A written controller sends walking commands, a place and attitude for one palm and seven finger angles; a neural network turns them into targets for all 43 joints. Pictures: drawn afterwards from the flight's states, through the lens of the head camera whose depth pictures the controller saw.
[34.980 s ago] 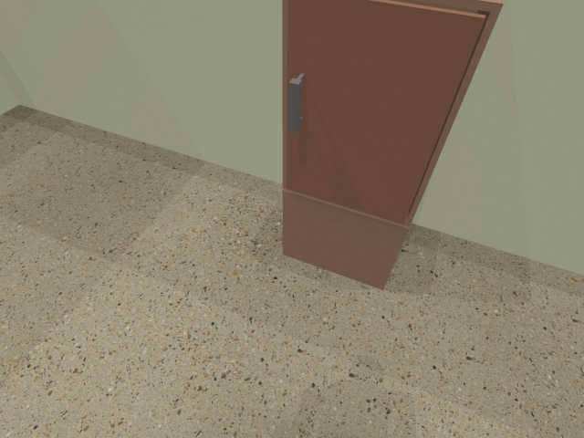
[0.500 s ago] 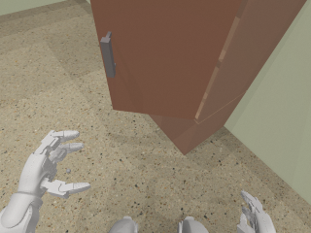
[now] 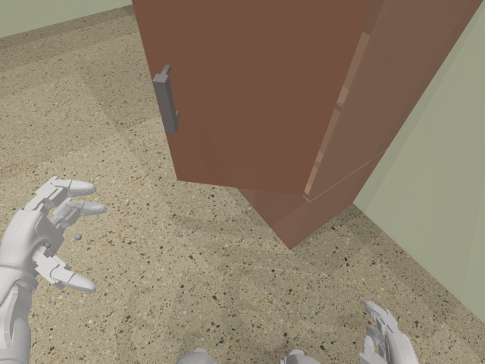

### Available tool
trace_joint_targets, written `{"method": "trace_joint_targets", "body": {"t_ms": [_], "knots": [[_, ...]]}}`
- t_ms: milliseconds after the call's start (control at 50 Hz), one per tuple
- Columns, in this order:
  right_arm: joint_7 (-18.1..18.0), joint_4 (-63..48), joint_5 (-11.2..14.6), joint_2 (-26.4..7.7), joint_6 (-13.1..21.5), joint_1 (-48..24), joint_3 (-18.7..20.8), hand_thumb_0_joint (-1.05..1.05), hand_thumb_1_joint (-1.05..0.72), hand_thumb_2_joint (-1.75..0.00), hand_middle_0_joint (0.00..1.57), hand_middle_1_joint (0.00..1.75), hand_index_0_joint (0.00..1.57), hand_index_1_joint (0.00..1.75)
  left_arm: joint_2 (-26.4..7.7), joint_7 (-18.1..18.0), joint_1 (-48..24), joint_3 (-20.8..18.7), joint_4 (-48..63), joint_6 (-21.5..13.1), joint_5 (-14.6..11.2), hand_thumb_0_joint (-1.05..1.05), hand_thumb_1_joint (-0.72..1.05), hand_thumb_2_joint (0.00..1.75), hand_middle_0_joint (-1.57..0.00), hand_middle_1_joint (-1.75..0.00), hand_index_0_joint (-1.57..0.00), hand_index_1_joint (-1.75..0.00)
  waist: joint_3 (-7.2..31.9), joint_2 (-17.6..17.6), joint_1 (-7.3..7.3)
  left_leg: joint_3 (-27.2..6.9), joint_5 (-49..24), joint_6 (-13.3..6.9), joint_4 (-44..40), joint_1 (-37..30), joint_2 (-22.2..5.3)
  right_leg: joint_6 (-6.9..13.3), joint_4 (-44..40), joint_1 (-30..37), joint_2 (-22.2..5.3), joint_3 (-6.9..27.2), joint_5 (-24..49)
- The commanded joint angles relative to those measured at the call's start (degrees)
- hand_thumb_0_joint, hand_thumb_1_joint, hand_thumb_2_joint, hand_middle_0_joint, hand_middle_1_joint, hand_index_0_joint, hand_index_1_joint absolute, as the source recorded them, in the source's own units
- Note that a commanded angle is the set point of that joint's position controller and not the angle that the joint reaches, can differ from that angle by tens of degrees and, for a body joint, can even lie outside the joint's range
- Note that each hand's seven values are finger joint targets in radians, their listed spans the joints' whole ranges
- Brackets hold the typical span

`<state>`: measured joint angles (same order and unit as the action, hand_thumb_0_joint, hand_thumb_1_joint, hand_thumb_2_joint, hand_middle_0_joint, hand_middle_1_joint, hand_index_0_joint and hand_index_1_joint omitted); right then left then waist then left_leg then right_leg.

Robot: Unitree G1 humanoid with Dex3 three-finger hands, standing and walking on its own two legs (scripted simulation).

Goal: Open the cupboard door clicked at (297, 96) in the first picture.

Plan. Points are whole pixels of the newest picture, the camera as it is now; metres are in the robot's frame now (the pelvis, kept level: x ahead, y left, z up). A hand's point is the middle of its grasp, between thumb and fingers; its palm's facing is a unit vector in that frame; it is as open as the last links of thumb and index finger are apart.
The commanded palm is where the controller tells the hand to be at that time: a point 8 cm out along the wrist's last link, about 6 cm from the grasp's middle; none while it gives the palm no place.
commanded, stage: raise the hand with hooked fingers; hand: left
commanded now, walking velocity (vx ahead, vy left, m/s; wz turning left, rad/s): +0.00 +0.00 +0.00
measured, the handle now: (169, 99) +0.61 +0.20 +0.05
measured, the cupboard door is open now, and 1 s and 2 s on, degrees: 46 46 46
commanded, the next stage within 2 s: move the hooked fingers beside the handle in 0.56 s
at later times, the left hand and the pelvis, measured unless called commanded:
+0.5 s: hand (87, 233) +0.29 +0.25 +0.06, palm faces -0.05 -1.00 -0.03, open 13.9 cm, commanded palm +0.26 +0.31 +0.07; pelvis +0.00 -0.01 +0.00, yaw -1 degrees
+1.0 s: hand (98, 200) +0.34 +0.26 +0.06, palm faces -0.08 -1.00 +0.00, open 13.9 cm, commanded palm +0.32 +0.31 +0.07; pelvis -0.01 +0.00 +0.00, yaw -1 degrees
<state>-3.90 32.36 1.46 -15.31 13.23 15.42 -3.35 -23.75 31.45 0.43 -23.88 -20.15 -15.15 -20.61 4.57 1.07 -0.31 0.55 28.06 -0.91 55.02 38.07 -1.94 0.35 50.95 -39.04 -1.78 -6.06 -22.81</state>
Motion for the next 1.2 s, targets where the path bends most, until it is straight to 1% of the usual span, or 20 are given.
{"method": "trace_joint_targets", "body": {"t_ms": [0,40,100,180,220,320,380,440,480,580,640,660,800,900,980,1020,1100,1120,1140,1180], "knots": [[-0.96,-7.7,0.43,-9.74,2.35,-0.13,4.35,0.0,-0.9,-0.9,0.2,0.3,0.2,0.3,-16.21,1.25,-12.43,-7.41,7.7,-3.51,-2.01,0.0,-0.5,0.3,-0.3,-1.2,-0.3,-1.2,14.15,4.05,0.08,-2.11,-21.68,0.35,-9.2,-5.51,1.84,1.63,-5.75,11.87,2.54,3.08,15.36],[-1.14,-7.56,0.69,-9.74,1.99,0.54,4.5,0.0,-0.9,-0.9,0.2,0.3,0.2,0.3,-16.85,2.01,-13.6,-7.99,5.97,-3.39,-2.16,0.0,-0.5,0.3,-0.3,-1.2,-0.3,-1.2,15.17,3.2,-0.23,-1.73,-20.87,0.15,-9.61,-5.8,1.88,1.29,-6.56,12.54,2.38,3.56,15.1],[-0.75,-8.11,0.65,-9.73,2.14,0.8,4.7,0.0,-0.9,-0.9,0.2,0.3,0.2,0.3,-14.53,2.88,-11.36,-6.33,4.63,-3.58,-2.46,0.0,-0.5,0.3,-0.3,-1.2,-0.3,-1.2,15.03,2.4,0.08,-1.6,-22.29,-0.04,-9.66,-5.88,1.91,1.44,-6.67,13.11,2.36,3.68,16.53],[-0.37,-8.39,0.79,-9.75,1.83,0.67,4.93,0.0,-0.9,-0.9,0.2,0.3,0.2,0.3,-15.42,2.49,-11.4,-6.97,4.84,-4.15,-2.28,0.0,-0.5,0.3,-0.3,-1.2,-0.3,-1.2,14.08,2.19,0.0,-1.1,-18.49,-0.18,-10.24,-4.39,2.11,1.11,-7.88,12.9,1.94,4.52,13.04],[-0.33,-8.55,0.58,-9.65,1.76,0.84,4.85,0.0,-0.9,-0.9,0.2,0.3,0.2,0.3,-16.99,1.88,-12.33,-8.24,5.88,-4.94,-2.02,0.0,-0.5,0.3,-0.3,-1.2,-0.3,-1.2,15.27,3.42,0.37,-0.95,-18.69,-0.19,-10.33,-4.76,2.13,1.31,-7.59,13.98,2.04,4.78,13.05],[-0.61,-8.5,0.62,-9.45,1.5,1.01,4.76,0.0,-0.9,-0.9,0.2,0.3,0.2,0.3,-16.52,1.06,-12.95,-8.03,5.45,-5.83,-1.9,0.0,-0.5,0.3,-0.3,-1.2,-0.3,-1.2,14.14,2.77,-0.19,-0.76,-17.04,-0.28,-10.52,-4.4,2.08,1.06,-8.0,13.24,2.18,5.06,11.48],[-0.85,-8.41,0.86,-9.26,1.61,0.47,4.64,0.0,-0.9,-0.9,0.2,0.3,0.2,0.3,-15.84,1.2,-13.61,-6.85,5.56,-6.08,-1.52,0.0,-0.5,0.3,-0.3,-1.2,-0.3,-1.2,13.33,4.77,-0.34,-0.82,-15.25,-0.25,-10.87,-4.39,2.06,1.11,-8.51,12.59,1.94,5.24,9.29],[-1.05,-8.45,0.79,-9.41,1.63,0.66,4.55,0.0,-0.9,-0.9,0.2,0.3,0.2,0.3,-16.24,1.7,-13.78,-7.13,4.99,-5.84,-1.73,0.0,-0.5,0.3,-0.3,-1.2,-0.3,-1.2,13.71,2.58,-0.45,-1.0,-15.11,-0.32,-10.71,-4.11,2.02,1.02,-8.52,13.16,2.05,5.41,9.34],[-1.07,-8.42,0.8,-9.25,1.86,0.43,4.5,0.0,-0.9,-0.9,0.2,0.3,0.2,0.3,-16.01,1.75,-13.19,-7.2,5.0,-5.71,-1.78,0.0,-0.5,0.3,-0.3,-1.2,-0.3,-1.2,13.96,4.37,-0.19,-0.99,-15.77,-0.26,-10.69,-4.72,2.04,1.07,-8.29,12.99,2.01,5.23,10.22],[-1.1,-8.37,0.87,-9.34,2.0,0.71,4.48,0.0,-0.9,-0.9,0.2,0.3,0.2,0.3,-15.05,2.05,-13.4,-6.36,4.1,-5.08,-1.84,0.0,-0.5,0.3,-0.3,-1.2,-0.3,-1.2,13.45,2.58,-0.54,-1.2,-16.35,-0.19,-10.63,-4.67,1.95,0.88,-7.78,11.92,2.24,4.52,11.19],[-1.09,-8.44,0.7,-9.45,1.95,0.82,4.4,0.0,-0.9,-0.9,0.2,0.3,0.2,0.3,-16.14,2.4,-14.1,-7.2,4.0,-4.94,-2.0,0.0,-0.5,0.3,-0.3,-1.2,-0.3,-1.2,14.38,2.66,-0.34,-1.11,-17.43,-0.17,-10.22,-4.76,2.07,1.03,-7.47,12.82,2.26,4.78,12.54],[-1.27,-7.78,0.79,-9.57,1.83,0.96,4.33,0.0,-0.9,-0.9,0.2,0.3,0.2,0.3,-15.98,2.31,-17.33,-6.42,3.42,-4.96,-1.7,0.0,-0.5,0.3,-0.3,-1.2,-0.3,-1.2,13.4,2.84,-1.3,-1.24,-16.8,-0.1,-10.09,-4.65,1.9,0.92,-7.33,11.33,2.33,4.43,12.06],[-1.82,-6.44,0.44,-9.91,1.44,2.44,4.28,0.0,-0.9,-0.9,0.2,0.3,0.2,0.3,-16.13,2.29,-27.43,-3.86,-0.53,-5.15,0.07,0.0,-0.5,0.3,-0.3,-1.2,-0.3,-1.2,15.97,5.07,-1.95,-1.96,-19.06,0.18,-9.35,-6.34,1.78,1.51,-5.63,9.06,2.45,3.94,13.36],[-1.56,-6.06,0.35,-10.39,0.04,3.47,4.23,0.0,-0.9,-0.9,0.2,0.3,0.2,0.3,-19.63,1.76,-31.23,-6.17,-6.88,-4.47,1.18,0.0,-0.5,0.3,-0.3,-1.2,-0.3,-1.2,16.52,2.74,-1.81,-1.96,-18.8,0.22,-9.16,-4.3,1.6,1.49,-5.28,9.28,2.41,3.94,13.25],[-1.04,-6.01,0.38,-10.33,-1.13,4.18,4.39,0.0,-0.9,-0.9,0.2,0.3,0.2,0.3,-20.92,1.46,-34.42,-6.78,-9.55,-5.14,1.96,0.0,-0.5,0.3,-0.3,-1.2,-0.3,-1.2,18.24,4.77,-1.82,-1.37,-19.66,0.29,-8.84,-3.58,1.6,1.26,-4.98,9.78,2.13,4.42,14.65],[-0.75,-6.28,0.17,-10.54,-1.79,5.06,4.46,0.0,-0.9,-0.9,0.2,0.3,0.2,0.3,-22.29,1.53,-35.19,-7.73,-10.87,-5.54,2.35,0.0,-0.5,0.3,-0.3,-1.2,-0.3,-1.2,19.79,3.98,-1.65,-1.29,-20.37,0.22,-8.51,-3.35,1.48,1.27,-4.5,10.53,2.43,4.5,15.38],[-0.68,-5.56,0.2,-11.11,-3.18,6.1,4.43,0.0,-0.9,-0.9,0.2,0.3,0.2,0.3,-23.66,2.22,-39.99,-7.74,-16.58,-5.96,2.73,0.0,-0.5,0.3,-0.3,-1.2,-0.3,-1.2,17.38,3.46,-2.97,-1.01,-17.96,-0.09,-7.75,-0.54,1.36,1.34,-4.42,8.36,2.65,4.92,13.68],[-0.66,-5.15,0.24,-11.24,-3.54,6.62,4.54,0.0,-0.9,-0.9,0.2,0.3,0.2,0.3,-25.06,2.38,-43.21,-8.17,-16.08,-6.54,3.14,0.0,-0.5,0.3,-0.3,-1.2,-0.3,-1.2,18.54,4.34,-3.23,-1.18,-18.42,-0.07,-7.8,-1.16,1.32,1.24,-4.34,8.3,2.59,4.92,14.11],[-0.52,-5.34,0.07,-11.19,-3.76,7.12,4.69,0.0,-0.9,-0.9,0.2,0.3,0.2,0.3,-24.78,2.57,-42.79,-8.07,-16.45,-6.81,3.32,0.0,-0.5,0.3,-0.3,-1.2,-0.3,-1.2,20.8,5.2,-2.74,-1.23,-19.64,-0.06,-7.63,-1.98,1.47,1.35,-3.94,9.12,2.61,4.97,14.96],[-0.45,-5.06,0.12,-11.25,-4.3,7.76,4.92,0.0,-0.9,-0.9,0.2,0.3,0.2,0.3,-25.09,2.7,-43.62,-7.92,-17.15,-7.38,3.71,0.0,-0.5,0.3,-0.3,-1.2,-0.3,-1.2,21.73,5.89,-3.0,-1.36,-21.15,-0.06,-7.31,-2.96,1.26,1.31,-3.71,8.07,2.72,4.78,15.71]]}}
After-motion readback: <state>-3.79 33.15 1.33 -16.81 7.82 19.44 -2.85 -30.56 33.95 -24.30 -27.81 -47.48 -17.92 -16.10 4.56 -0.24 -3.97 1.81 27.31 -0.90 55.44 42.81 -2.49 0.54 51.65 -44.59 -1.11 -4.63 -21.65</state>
